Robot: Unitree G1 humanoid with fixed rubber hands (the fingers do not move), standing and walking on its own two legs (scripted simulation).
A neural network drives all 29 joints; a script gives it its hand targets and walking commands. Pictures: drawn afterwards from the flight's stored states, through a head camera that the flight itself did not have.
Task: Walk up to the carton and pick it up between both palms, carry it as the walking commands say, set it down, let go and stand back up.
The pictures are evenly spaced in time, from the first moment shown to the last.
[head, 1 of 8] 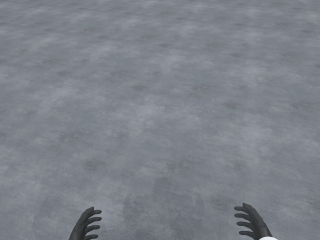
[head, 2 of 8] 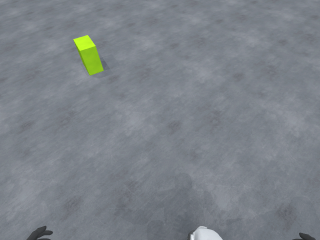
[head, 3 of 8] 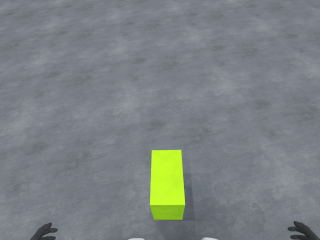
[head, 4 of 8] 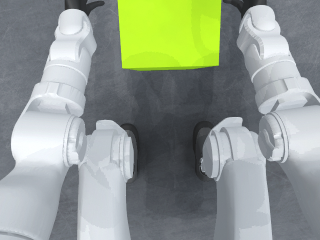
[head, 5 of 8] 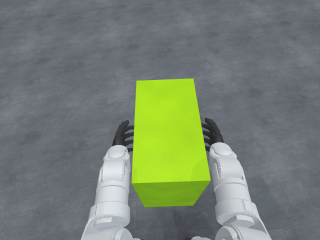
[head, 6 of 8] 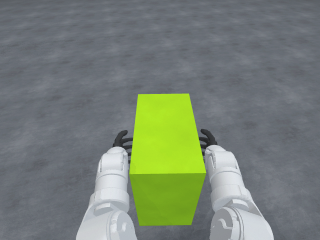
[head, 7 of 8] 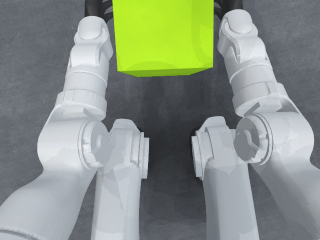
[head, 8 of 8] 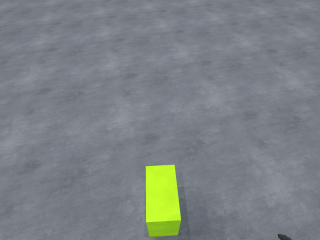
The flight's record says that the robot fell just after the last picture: no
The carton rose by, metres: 0.65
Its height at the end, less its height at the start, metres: +0.00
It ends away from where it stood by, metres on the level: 0.03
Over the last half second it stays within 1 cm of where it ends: yes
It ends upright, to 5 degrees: yes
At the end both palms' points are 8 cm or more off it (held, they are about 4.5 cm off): yes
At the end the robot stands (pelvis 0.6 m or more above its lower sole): yes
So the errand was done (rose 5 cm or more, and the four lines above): yes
